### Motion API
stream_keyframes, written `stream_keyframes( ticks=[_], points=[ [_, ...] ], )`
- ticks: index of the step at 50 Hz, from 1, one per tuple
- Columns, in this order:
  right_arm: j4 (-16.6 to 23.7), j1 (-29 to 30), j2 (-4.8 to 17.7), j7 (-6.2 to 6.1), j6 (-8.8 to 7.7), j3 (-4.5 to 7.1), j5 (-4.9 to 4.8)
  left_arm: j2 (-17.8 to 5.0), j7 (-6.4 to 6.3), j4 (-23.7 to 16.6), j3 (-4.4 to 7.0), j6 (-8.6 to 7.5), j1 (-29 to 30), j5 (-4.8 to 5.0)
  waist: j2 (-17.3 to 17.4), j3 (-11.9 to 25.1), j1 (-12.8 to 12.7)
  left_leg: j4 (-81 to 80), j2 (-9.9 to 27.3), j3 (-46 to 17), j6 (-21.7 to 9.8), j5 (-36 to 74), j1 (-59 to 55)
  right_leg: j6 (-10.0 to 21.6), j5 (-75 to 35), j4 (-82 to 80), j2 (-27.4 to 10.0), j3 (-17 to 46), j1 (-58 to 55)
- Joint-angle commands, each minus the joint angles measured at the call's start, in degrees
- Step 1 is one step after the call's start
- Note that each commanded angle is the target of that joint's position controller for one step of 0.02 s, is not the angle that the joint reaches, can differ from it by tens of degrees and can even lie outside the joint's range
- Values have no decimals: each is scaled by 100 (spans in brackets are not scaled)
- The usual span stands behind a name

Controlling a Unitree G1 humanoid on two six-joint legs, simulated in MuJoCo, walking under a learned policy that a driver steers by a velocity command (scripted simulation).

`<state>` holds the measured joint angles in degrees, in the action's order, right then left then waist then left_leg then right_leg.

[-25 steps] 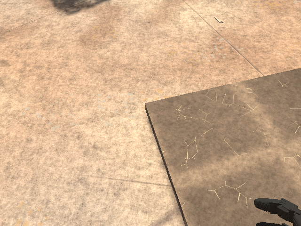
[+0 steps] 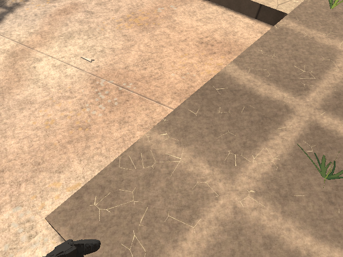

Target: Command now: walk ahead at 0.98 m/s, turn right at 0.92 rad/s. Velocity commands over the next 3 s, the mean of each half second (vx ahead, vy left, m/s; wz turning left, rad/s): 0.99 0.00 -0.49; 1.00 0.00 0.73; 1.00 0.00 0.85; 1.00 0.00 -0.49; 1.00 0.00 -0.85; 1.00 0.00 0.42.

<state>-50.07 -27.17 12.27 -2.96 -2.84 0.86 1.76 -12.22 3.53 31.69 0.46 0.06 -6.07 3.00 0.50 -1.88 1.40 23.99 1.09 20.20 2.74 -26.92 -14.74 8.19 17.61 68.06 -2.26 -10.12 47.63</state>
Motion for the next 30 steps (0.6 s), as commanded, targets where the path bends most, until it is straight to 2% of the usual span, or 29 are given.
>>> stream_keyframes(
  ticks=[1,2,3,4,5,6,7,8,9,10,11,12,13,14,15,16,18,19,20,21,22,23,24,25,26,27,28,29,30],
  points=[
    [1054,1508,2023,-19,-50,505,-220,-1708,-51,264,752,-87,-2830,19,559,999,-2136,3969,1150,-683,-572,10174,2645,766,-249,-2198,796,229,-4934],
    [1322,1134,598,152,-323,127,-114,-2091,-137,510,782,-82,-2610,-55,-1958,545,-1110,6641,-344,-1189,-307,496,4996,1352,-432,-2932,-13,2434,-6018],
    [1795,1073,624,302,-683,21,-287,-1714,-212,168,644,-230,-2227,-224,-2258,1917,-769,7210,-695,-2834,-593,384,5964,2122,2022,-4659,-881,5991,-6480],
    [1931,1832,1169,368,-857,152,-375,-1340,-218,142,578,-372,-2313,-248,-1043,1109,-922,6910,-451,-3103,-845,797,6400,1691,2658,-5421,-1103,6583,-5960],
    [2021,2090,1025,382,-882,149,-424,-1100,-158,284,504,-485,-2242,-289,97,294,-599,6483,-316,-3051,-905,913,6476,1493,2384,-5457,-1156,6418,-5102],
    [1948,2052,766,372,-823,95,-328,-886,-107,280,444,-566,-1861,-293,852,-173,-207,6116,-103,-3048,-818,1015,6160,1336,1679,-5274,-952,5736,-4138],
    [1895,1771,603,386,-729,78,-276,-818,-150,235,425,-606,-1482,-331,779,-265,156,5797,38,-3117,-675,1158,5777,1269,1288,-5108,-560,5008,-3437],
    [1833,1612,675,401,-616,109,-277,-732,-201,183,390,-597,-1247,-311,554,-342,312,5487,134,-3061,-517,1185,5527,1187,919,-5141,-270,4367,-3037],
    [1838,1633,691,400,-538,120,-230,-676,-252,225,358,-576,-1214,-257,355,-407,340,5399,149,-2856,-360,1020,5509,1181,575,-5257,-98,3969,-2823],
    [1886,1818,699,395,-477,118,-152,-637,-306,281,324,-573,-1271,-199,388,-494,290,4989,200,-2645,-274,1091,5448,1069,307,-5448,76,3597,-2635],
    [2018,2132,631,393,-452,66,-61,-711,-369,349,341,-548,-1342,-148,257,-597,203,4442,170,-2433,-172,1299,5334,1037,37,-5550,231,3320,-2391],
    [2093,2368,592,393,-438,21,-13,-744,-458,400,338,-487,-1291,-130,210,-722,105,3561,187,-2086,-28,1766,5110,932,-336,-5647,355,2789,-2159],
    [2140,2697,392,414,-440,-61,13,-622,-526,484,301,-426,-1330,-120,163,-671,-105,2574,143,-1848,88,2491,4510,735,-488,-5658,559,2274,-1916],
    [2178,3042,195,447,-464,-105,-44,-637,-530,601,293,-444,-1537,-177,-51,-476,-384,2043,40,-1619,112,3144,4003,640,-735,-5885,518,2116,-1947],
    [2238,3295,193,459,-494,-103,-134,-807,-498,708,340,-484,-1761,-193,-310,-398,-610,1578,31,-1633,111,3698,3837,612,-695,-6038,307,2132,-2259],
    [2251,3446,351,459,-503,-43,-239,-933,-455,770,370,-525,-1888,-164,-488,-386,-762,1085,35,-1704,75,3900,4013,569,-734,-6096,123,2116,-2865],
    [2306,3799,606,484,-511,70,-375,-963,-401,963,372,-536,-2102,-140,-612,-458,-968,343,32,-1731,-156,3820,4695,437,-1547,-5961,-246,2060,-4305],
    [2300,3756,734,516,-534,136,-402,-1004,-393,1057,375,-524,-2141,-166,-693,-399,-913,177,-26,-1657,-322,3725,4855,333,-2475,-5787,-421,1971,-4914],
    [2250,3542,883,540,-539,217,-422,-1104,-389,1133,392,-502,-2134,-225,-872,-183,-766,219,-152,-1535,-487,3557,4767,216,-3725,-5494,-570,1860,-5429],
    [2149,3124,1054,541,-520,320,-462,-1229,-389,1172,416,-469,-2070,-346,-1083,178,-499,395,-326,-1412,-658,3234,4497,106,-5122,-5046,-667,1737,-5882],
    [1982,2412,1279,522,-464,439,-532,-1365,-392,1182,448,-422,-1916,-501,-1262,621,-59,672,-485,-1343,-829,2836,3927,50,-6500,-4268,-726,1600,-6110],
    [1689,1284,1444,480,-370,528,-590,-1436,-404,1115,472,-373,-1498,-612,-1268,1066,592,687,-490,-1389,-995,2842,2838,-39,-7462,-3051,-732,1367,-5823],
    [1310,-165,1570,440,-233,566,-543,-1462,-460,914,468,-369,-974,-671,-734,1569,1322,1040,-125,-1974,-1085,2697,882,-193,-6612,-1050,-571,1282,-4346],
    [1133,-473,1778,475,-247,539,-364,-303,-376,711,189,-458,-1706,-704,1649,2071,458,1169,731,-4438,-1760,1103,-1172,-571,-90,1409,519,1466,-1742],
    [1170,-345,1522,538,-329,532,-217,-516,-254,699,66,-688,-2216,-188,2227,2622,304,-672,1531,-7406,-2457,-1065,-1745,-590,889,2126,791,1980,-637],
    [1320,90,1119,488,-327,500,-139,-1006,-222,598,148,-810,-1489,-30,1153,1684,481,-980,1424,-7089,-2204,-1484,-1103,-386,298,1944,366,2125,-287],
    [1350,246,1069,521,-344,477,-150,-1115,-225,389,115,-899,-709,-102,112,1071,456,-1036,1233,-6432,-2033,-648,-81,-287,-3,1514,224,2051,-496],
    [1310,348,1036,597,-381,443,-135,-979,-263,278,103,-964,-180,-262,-610,532,275,-1132,904,-5902,-1932,162,812,-246,-11,1008,141,1978,-719],
    [1301,496,975,609,-411,405,-109,-893,-276,232,95,-979,-254,-310,-464,425,-23,-1166,695,-5518,-2021,668,1218,-303,-148,613,40,2035,-880]
  ],
)
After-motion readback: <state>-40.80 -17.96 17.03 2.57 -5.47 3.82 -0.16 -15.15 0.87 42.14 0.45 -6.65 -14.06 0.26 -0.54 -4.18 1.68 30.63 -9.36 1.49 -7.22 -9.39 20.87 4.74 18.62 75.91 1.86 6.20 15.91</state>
